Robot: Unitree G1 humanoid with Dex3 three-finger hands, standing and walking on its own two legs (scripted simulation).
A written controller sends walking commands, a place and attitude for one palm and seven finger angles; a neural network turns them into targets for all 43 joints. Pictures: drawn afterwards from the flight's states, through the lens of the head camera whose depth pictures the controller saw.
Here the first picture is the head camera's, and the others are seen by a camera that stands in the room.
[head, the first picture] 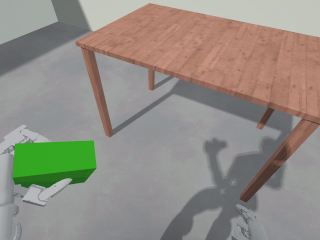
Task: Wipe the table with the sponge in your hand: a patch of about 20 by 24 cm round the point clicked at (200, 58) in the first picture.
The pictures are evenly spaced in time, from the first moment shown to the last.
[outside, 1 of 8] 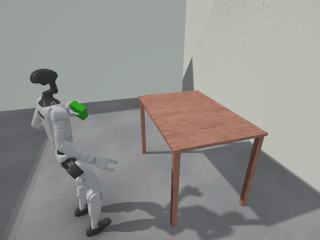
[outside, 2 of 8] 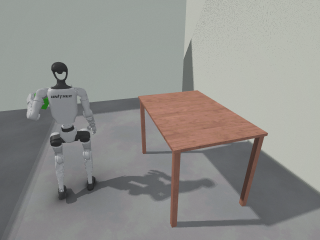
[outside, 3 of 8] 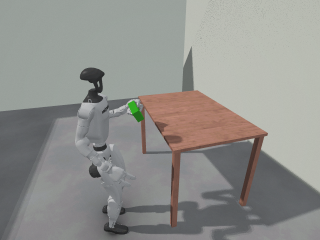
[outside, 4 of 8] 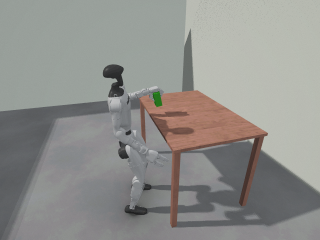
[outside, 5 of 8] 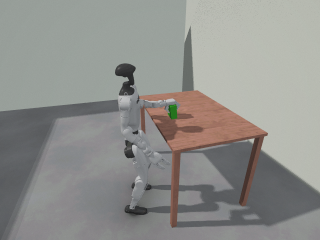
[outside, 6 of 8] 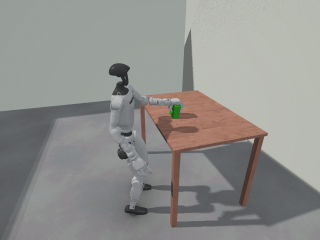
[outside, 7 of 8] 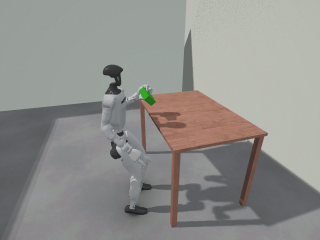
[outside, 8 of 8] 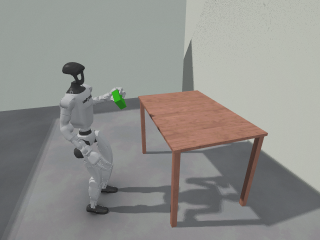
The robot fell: no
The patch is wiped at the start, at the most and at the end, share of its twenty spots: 0.00 1.00 1.00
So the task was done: yes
